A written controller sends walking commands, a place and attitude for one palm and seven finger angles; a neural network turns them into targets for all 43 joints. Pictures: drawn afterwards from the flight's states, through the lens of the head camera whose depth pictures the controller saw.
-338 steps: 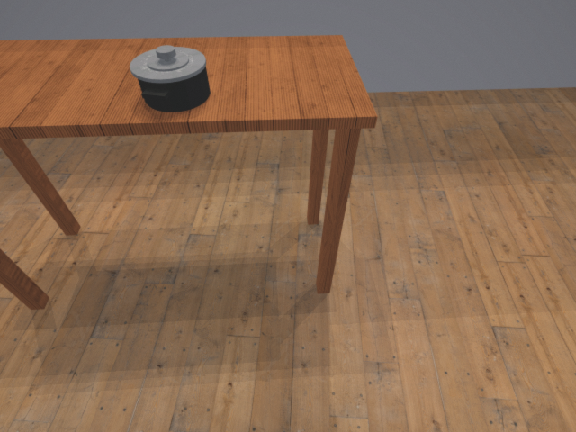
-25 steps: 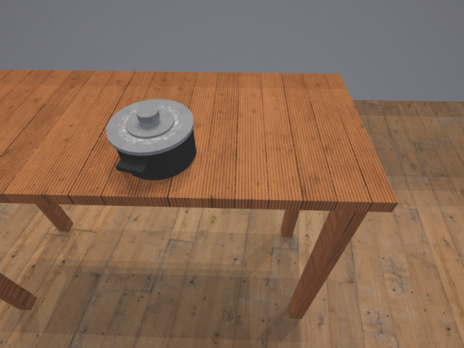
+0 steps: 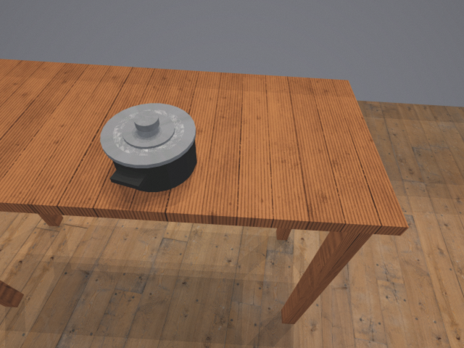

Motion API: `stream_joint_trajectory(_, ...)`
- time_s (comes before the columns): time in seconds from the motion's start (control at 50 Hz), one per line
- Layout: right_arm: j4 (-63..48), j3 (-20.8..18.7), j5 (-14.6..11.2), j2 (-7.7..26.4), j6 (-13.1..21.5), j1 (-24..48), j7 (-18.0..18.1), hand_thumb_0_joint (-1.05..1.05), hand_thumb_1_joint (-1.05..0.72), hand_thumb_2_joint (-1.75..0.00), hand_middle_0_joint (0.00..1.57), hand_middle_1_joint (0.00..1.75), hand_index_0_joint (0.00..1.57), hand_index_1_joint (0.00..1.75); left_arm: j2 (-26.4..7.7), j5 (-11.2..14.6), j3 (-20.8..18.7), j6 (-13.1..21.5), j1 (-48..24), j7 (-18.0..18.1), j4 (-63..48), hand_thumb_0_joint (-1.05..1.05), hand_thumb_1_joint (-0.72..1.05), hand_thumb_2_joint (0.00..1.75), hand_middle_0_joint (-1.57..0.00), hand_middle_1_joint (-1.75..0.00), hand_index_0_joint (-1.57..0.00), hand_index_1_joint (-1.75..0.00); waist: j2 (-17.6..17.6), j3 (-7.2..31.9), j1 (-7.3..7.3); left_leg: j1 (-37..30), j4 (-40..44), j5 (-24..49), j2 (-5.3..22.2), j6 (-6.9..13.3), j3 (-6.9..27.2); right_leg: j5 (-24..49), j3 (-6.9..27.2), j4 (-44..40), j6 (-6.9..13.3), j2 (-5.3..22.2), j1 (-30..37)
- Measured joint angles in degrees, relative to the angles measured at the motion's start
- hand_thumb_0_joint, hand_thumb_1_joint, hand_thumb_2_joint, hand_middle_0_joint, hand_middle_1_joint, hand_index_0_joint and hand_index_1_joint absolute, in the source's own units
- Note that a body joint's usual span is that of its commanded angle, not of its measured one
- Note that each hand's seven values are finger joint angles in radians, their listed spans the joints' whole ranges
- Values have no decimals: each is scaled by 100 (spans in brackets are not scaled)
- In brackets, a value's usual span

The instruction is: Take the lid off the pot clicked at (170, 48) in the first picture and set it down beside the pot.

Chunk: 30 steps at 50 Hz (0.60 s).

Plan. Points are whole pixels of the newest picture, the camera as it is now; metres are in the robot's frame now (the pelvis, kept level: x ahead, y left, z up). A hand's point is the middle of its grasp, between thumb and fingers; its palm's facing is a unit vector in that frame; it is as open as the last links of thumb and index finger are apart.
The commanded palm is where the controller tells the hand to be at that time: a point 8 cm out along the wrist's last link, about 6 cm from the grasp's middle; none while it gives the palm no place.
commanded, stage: look again from close up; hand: left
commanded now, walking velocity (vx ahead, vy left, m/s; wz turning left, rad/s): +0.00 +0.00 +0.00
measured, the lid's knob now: (146, 121) +0.44 +0.18 +0.16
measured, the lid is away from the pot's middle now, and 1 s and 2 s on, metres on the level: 0.00 0.00 0.00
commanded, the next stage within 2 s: shuffle to correct the standing spot in 0.90 s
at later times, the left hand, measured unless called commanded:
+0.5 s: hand out of the picture +0.06 +0.18 -0.18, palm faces +0.03 -0.98 -0.20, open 7.4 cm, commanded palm none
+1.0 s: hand out of the picture +0.05 +0.18 -0.18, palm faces +0.04 -0.98 -0.19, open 7.4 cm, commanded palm none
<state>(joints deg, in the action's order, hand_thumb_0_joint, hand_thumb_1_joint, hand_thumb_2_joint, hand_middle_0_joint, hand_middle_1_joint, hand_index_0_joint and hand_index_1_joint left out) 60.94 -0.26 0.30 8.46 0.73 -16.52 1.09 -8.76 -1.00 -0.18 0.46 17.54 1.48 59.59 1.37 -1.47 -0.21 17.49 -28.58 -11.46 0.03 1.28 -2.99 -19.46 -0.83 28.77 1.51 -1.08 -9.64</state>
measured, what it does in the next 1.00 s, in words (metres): stands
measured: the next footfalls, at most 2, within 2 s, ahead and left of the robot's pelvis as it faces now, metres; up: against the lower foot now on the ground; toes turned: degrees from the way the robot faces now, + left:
left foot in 1.52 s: -0.01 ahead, +0.15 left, +0.00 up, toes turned +4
right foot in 1.90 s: -0.03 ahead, -0.05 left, +0.00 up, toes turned +1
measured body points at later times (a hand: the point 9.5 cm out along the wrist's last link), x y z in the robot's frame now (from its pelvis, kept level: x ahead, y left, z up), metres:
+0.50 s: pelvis +0.04 +0.00 +0.00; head +0.06 +0.01 +0.45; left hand +0.06 +0.23 -0.16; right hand +0.08 -0.23 -0.15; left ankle +0.04 +0.11 -0.74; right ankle -0.05 -0.10 -0.74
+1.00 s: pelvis +0.04 +0.01 +0.00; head +0.06 +0.02 +0.45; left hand +0.05 +0.23 -0.16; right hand +0.06 -0.22 -0.15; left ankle +0.04 +0.11 -0.74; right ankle -0.05 -0.10 -0.74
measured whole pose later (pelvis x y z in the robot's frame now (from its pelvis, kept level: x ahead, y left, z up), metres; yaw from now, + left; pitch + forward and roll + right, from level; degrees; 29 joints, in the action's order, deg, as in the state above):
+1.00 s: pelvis +0.04 +0.01 +0.00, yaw +0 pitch +0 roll +1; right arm 64.1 -0.1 0.0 8.7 0.7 -13.5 1.7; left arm -9.6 -0.7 -0.8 0.3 16.9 2.1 60.7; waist 2.1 -2.4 -0.5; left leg 12.2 -27.7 -15.2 -0.9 1.7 -3.4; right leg -21.2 -0.4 24.3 0.7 -0.1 -2.7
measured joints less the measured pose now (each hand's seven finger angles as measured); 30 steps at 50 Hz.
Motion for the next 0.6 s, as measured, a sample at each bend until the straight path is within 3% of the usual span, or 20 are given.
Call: stream_joint_trajectory(0.6,173,17,-22,51,9,435,43,1,-91,-89,20,29,20,30,-126,18,-54,-4,-172,60,26,0,91,89,-20,-30,-20,-30,61,-40,-36,-453,11,-421,-66,9,-78,-243,85,-299,-48,72,566)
